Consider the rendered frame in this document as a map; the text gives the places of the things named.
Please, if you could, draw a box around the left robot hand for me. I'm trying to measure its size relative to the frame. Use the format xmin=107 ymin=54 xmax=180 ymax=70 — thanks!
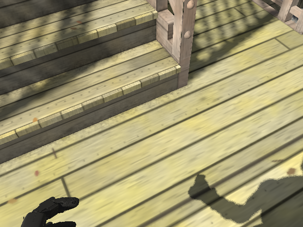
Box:
xmin=21 ymin=197 xmax=80 ymax=227

